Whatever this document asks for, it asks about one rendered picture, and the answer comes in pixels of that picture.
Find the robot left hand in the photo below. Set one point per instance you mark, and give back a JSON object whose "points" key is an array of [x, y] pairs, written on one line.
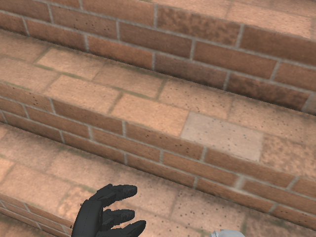
{"points": [[93, 221]]}

